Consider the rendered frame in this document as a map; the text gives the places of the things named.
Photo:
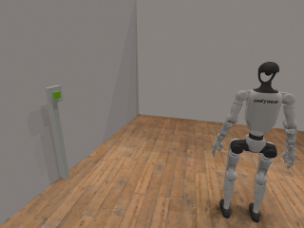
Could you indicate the robot right hand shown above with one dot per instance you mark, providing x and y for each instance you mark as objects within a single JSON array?
[{"x": 288, "y": 156}]

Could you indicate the panel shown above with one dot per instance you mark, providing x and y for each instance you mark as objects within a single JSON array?
[{"x": 57, "y": 128}]

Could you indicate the left robot upper arm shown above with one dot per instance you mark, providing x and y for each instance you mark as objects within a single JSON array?
[{"x": 237, "y": 105}]

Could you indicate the robot left hand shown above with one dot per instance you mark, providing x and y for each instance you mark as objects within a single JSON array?
[{"x": 216, "y": 145}]

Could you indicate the right robot thigh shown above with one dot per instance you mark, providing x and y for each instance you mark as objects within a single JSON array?
[{"x": 264, "y": 161}]

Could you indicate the humanoid robot torso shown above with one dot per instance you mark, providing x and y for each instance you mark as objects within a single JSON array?
[{"x": 261, "y": 112}]

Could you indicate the button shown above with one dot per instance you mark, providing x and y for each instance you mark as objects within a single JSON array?
[{"x": 56, "y": 94}]

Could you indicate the robot right forearm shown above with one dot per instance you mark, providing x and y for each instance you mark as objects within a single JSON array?
[{"x": 290, "y": 138}]

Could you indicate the robot left forearm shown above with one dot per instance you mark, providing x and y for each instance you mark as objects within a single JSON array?
[{"x": 224, "y": 130}]

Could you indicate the right robot upper arm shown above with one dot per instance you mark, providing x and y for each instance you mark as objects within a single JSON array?
[{"x": 288, "y": 101}]

